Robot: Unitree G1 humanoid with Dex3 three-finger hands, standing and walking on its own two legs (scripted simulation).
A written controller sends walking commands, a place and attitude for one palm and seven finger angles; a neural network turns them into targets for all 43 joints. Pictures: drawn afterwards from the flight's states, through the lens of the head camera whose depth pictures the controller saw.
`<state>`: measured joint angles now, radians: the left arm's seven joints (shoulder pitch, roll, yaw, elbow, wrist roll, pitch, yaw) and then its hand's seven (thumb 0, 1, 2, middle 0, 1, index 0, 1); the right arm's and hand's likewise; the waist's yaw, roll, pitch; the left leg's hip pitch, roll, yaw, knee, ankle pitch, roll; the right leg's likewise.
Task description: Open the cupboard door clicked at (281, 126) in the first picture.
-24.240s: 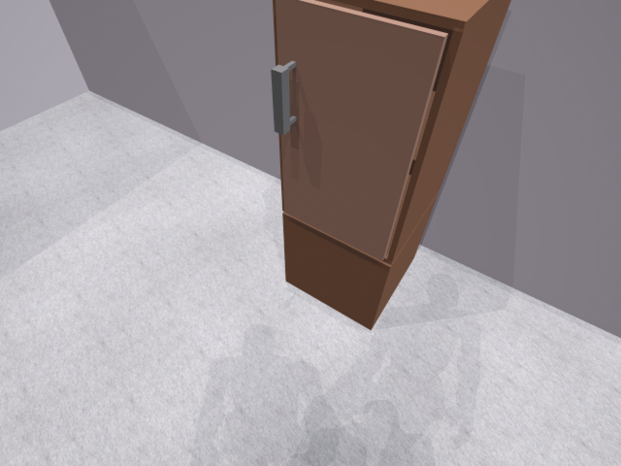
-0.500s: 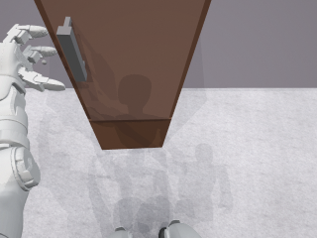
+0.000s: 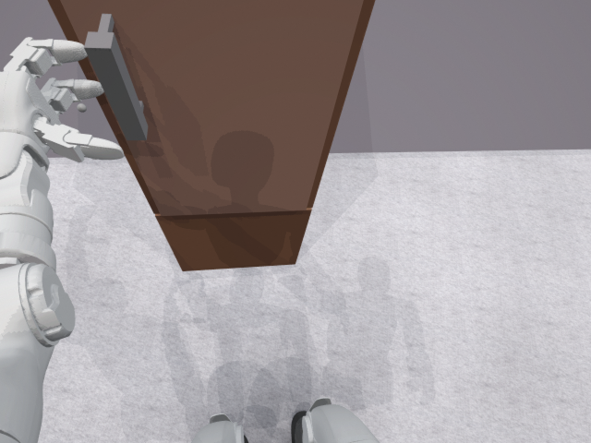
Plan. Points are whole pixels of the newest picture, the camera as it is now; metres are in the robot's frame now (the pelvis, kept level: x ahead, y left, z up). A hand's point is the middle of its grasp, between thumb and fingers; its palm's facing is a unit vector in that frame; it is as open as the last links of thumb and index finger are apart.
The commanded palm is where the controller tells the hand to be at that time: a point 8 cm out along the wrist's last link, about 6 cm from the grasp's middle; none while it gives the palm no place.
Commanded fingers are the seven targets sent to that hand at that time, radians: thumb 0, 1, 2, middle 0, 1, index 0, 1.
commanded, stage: slide the fingers in behind the handle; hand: left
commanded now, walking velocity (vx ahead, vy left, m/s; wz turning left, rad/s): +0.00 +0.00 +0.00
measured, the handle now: (123, 81) +0.57 +0.17 +0.11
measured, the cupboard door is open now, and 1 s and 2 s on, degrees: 0 0 0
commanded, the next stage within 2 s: close the thumb around the handle in 1.24 s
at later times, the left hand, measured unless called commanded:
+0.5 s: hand (95, 113) +0.51 +0.20 +0.10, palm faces +0.00 -1.00 -0.01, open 14.3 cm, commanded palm +0.49 +0.22 +0.10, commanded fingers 0.00 -0.50 0.30 -0.30 -1.20 -0.30 -1.20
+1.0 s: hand (123, 115) +0.50 +0.17 +0.11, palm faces +0.02 -1.00 +0.00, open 14.0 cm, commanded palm +0.48 +0.21 +0.10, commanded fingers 0.00 -0.50 0.30 -0.30 -1.20 -0.30 -1.20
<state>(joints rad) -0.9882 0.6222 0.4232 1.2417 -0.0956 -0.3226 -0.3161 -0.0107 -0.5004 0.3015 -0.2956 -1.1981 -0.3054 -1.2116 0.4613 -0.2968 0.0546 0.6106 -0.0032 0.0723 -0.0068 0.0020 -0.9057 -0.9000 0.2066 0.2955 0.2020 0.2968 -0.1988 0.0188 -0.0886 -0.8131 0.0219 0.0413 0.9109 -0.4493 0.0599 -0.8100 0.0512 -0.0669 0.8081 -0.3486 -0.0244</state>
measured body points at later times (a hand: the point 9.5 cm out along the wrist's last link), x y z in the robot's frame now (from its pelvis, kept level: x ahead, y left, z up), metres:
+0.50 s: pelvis +0.01 +0.00 +0.00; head +0.12 +0.03 +0.44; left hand +0.51 +0.25 +0.11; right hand +0.01 -0.26 -0.11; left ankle -0.02 +0.08 -0.69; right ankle +0.01 -0.11 -0.69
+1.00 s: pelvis -0.01 -0.01 +0.00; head +0.10 +0.00 +0.44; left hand +0.50 +0.22 +0.11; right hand -0.01 -0.27 -0.11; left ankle -0.02 +0.07 -0.69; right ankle +0.01 -0.11 -0.69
